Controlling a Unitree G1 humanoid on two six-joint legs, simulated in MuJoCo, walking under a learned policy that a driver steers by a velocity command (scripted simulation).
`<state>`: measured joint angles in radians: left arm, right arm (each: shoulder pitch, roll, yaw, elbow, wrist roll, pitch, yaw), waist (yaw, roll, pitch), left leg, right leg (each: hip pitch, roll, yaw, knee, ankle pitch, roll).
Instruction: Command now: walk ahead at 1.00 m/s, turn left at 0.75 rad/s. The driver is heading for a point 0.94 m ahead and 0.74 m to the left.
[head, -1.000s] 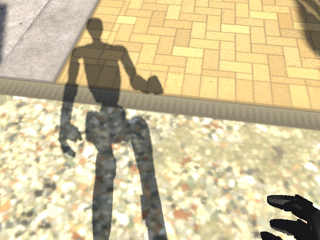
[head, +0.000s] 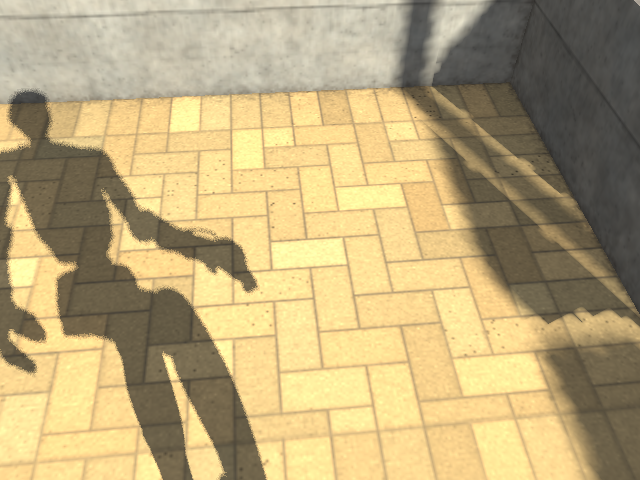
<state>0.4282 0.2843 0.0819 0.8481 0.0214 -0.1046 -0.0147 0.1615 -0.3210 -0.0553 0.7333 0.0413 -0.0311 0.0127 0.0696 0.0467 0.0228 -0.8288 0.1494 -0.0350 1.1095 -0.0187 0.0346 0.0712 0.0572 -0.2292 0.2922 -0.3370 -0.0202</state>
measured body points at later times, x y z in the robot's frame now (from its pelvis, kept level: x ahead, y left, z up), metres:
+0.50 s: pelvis +0.45 +0.05 +0.00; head +0.47 +0.08 +0.45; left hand +0.63 +0.36 -0.02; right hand +0.58 -0.19 -0.11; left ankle +0.34 +0.08 -0.73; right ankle +0.74 -0.04 -0.67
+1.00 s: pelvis +0.82 +0.23 -0.02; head +0.82 +0.27 +0.43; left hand +0.57 +0.35 -0.16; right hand +1.16 +0.34 -0.06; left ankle +0.86 +0.48 -0.68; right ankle +0.79 +0.00 -0.73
